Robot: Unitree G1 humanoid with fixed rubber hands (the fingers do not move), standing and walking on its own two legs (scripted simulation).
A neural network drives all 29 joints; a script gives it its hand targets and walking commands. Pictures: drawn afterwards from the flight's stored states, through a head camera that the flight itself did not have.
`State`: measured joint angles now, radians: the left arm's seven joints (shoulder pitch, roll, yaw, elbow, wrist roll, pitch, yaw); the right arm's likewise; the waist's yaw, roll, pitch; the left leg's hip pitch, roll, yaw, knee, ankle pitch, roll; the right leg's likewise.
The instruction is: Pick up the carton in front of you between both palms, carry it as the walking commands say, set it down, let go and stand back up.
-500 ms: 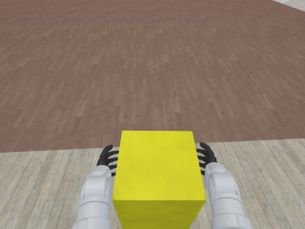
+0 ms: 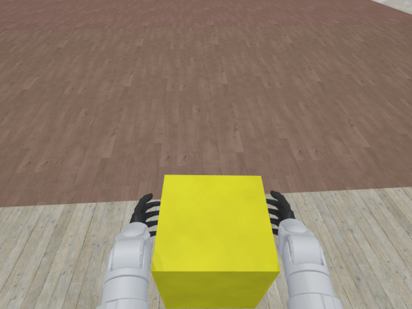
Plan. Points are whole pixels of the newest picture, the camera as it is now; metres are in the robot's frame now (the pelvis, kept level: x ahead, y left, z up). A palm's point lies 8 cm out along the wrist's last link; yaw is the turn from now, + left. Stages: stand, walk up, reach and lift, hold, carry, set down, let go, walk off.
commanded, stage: reach and lift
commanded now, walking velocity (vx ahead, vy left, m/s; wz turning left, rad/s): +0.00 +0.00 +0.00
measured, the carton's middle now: (211, 244) +0.30 +0.00 -0.04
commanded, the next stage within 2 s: hold in 0.26 s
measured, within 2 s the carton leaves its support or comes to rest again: neither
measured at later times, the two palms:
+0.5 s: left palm (137, 229) +0.28 +0.15 +0.05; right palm (290, 226) +0.28 -0.15 +0.05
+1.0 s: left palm (136, 229) +0.28 +0.15 +0.05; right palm (289, 225) +0.28 -0.15 +0.05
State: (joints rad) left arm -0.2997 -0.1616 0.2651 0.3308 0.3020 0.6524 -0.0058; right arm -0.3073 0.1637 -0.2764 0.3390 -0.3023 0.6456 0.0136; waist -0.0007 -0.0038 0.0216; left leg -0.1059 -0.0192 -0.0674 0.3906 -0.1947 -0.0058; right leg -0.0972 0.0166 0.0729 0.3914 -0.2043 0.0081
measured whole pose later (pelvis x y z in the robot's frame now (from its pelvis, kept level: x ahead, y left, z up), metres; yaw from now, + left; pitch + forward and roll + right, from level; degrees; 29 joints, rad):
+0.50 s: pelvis +0.00 +0.00 +0.00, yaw +0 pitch -8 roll +0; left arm -0.25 -0.15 0.20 0.22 0.27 0.76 0.00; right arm -0.25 0.15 -0.21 0.22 -0.27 0.76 0.00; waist 0.00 0.00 0.02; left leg -0.03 -0.02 -0.07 0.34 -0.18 -0.01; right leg -0.02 0.02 0.07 0.35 -0.19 0.01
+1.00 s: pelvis -0.01 +0.00 +0.00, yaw +0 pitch -8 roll +0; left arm -0.30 -0.16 0.25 0.25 0.30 0.76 -0.01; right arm -0.30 0.16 -0.25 0.26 -0.29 0.75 0.02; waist 0.00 0.00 0.04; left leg -0.04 -0.02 -0.07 0.37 -0.18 -0.01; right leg -0.04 0.02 0.08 0.37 -0.19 0.01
